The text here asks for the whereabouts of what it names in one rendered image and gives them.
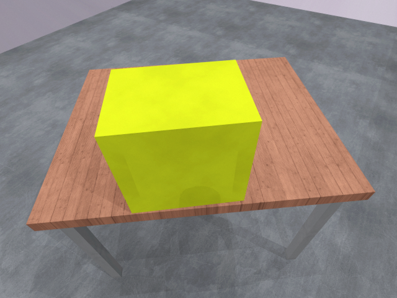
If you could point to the table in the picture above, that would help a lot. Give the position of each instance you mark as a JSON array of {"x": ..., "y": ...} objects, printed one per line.
[{"x": 299, "y": 160}]

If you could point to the carton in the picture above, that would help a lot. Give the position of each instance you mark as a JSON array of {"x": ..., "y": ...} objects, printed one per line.
[{"x": 179, "y": 135}]

